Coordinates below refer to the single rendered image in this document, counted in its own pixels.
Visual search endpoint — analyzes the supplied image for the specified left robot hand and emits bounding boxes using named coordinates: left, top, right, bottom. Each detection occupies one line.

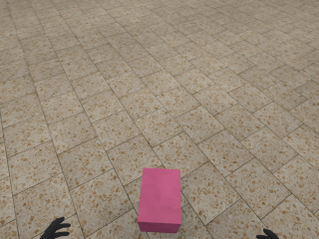
left=40, top=216, right=71, bottom=239

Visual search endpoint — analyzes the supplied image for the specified carton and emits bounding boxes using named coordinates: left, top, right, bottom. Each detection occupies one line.
left=138, top=167, right=181, bottom=234

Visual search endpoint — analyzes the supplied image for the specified right robot hand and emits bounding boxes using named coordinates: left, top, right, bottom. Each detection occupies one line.
left=255, top=228, right=279, bottom=239

